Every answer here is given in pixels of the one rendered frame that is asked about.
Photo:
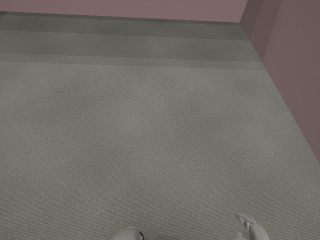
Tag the right robot hand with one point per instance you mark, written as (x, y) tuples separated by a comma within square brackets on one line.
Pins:
[(256, 231)]

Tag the left robot thigh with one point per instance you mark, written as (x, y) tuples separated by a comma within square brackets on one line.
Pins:
[(127, 234)]

